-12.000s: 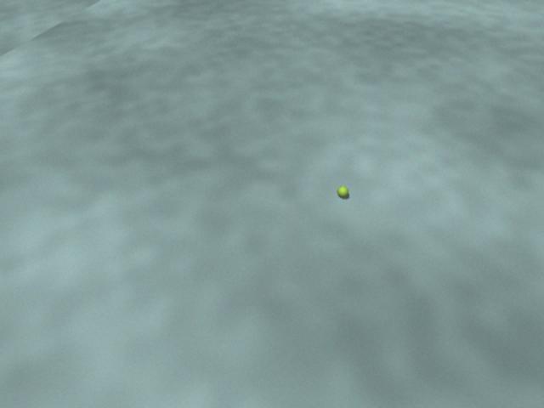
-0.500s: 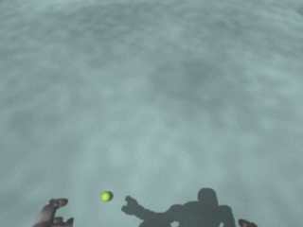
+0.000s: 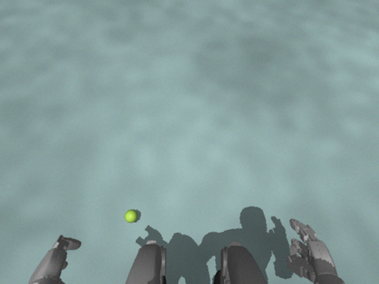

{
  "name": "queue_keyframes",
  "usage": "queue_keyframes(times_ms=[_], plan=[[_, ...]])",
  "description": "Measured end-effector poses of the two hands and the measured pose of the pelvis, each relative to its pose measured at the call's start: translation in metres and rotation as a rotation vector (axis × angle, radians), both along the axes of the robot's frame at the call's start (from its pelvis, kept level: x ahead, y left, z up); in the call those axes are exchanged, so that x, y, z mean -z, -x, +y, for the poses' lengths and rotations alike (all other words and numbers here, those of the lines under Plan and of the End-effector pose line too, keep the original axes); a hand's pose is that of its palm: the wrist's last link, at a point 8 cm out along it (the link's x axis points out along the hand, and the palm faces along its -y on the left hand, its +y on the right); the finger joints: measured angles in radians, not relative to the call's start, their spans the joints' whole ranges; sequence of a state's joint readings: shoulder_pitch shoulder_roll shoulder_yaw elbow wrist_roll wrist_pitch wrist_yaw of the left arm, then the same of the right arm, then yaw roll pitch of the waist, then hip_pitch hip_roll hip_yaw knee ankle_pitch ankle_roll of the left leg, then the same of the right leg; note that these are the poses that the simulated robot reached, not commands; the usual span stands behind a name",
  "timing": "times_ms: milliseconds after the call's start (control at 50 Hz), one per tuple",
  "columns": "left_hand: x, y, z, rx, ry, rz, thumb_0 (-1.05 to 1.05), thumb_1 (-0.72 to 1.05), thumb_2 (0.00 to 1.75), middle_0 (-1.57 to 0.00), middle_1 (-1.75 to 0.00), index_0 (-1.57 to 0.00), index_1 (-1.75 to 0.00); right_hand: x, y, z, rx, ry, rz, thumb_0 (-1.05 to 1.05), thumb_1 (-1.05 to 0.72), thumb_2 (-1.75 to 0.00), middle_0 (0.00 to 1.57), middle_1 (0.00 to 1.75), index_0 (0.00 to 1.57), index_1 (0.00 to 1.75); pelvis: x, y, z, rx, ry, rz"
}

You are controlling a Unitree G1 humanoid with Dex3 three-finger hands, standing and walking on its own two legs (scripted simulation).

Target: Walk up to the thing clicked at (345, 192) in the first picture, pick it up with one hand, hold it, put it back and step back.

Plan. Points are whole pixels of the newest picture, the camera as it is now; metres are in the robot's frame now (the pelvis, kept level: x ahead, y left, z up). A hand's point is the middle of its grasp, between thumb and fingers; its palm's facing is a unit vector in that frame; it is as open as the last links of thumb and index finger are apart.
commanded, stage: rise first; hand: left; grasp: from above
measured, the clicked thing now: (131, 216) +0.37 +0.25 -0.62
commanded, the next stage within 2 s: none
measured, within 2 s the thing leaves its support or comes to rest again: neither
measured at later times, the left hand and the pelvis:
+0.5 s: hand (96, 239) +0.25 +0.30 -0.35, palm faces -0.47 -0.33 -0.82, open 13.7 cm; pelvis -0.06 +0.00 -0.20, yaw -2 degrees
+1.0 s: hand (104, 229) +0.29 +0.31 -0.44, palm faces -0.47 -0.11 -0.87, open 14.2 cm; pelvis -0.07 +0.00 -0.28, yaw -4 degrees
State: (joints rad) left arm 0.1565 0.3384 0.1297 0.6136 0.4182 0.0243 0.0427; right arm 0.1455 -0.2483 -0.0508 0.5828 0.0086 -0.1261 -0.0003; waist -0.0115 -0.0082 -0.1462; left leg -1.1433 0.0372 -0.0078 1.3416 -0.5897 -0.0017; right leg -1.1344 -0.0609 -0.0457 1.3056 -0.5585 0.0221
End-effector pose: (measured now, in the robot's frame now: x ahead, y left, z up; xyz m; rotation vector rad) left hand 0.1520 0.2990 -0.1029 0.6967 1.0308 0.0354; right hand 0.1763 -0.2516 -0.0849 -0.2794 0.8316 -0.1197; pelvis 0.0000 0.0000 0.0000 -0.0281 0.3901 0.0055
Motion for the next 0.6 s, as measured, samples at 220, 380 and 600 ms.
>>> queue_keyframes(times_ms=[220, 380, 600], plan=[[0.094, -0.055, 0.01, 0.296, -0.184, -0.093, 0.0, -0.48, 0.96, -0.08, -1.04, -0.09, -1.04, 0.106, -0.009, -0.004, -0.068, 0.011, 0.012, 0.01, -0.86, -0.89, 0.21, 0.3, 0.2, 0.3, 0.097, 0.022, -0.001, -0.002, 0.01, 0.158], [0.158, -0.091, 0.012, 0.437, -0.301, -0.152, 0.0, -0.46, 0.97, -0.09, -1.01, -0.1, -1.01, 0.198, 0.031, -0.014, -0.055, 0.002, 0.153, 0.01, -0.86, -0.89, 0.2, 0.3, 0.2, 0.3, 0.165, 0.042, -0.004, 0.008, 0.019, 0.21], [0.217, -0.112, 0.014, 0.593, -0.378, -0.181, 0.0, -0.43, 0.96, -0.11, -0.98, -0.12, -0.98, 0.27, 0.112, -0.021, 0.014, 0.004, 0.358, 0.01, -0.87, -0.89, 0.2, 0.3, 0.2, 0.3, 0.227, 0.066, -0.003, 0.022, 0.037, 0.195]])
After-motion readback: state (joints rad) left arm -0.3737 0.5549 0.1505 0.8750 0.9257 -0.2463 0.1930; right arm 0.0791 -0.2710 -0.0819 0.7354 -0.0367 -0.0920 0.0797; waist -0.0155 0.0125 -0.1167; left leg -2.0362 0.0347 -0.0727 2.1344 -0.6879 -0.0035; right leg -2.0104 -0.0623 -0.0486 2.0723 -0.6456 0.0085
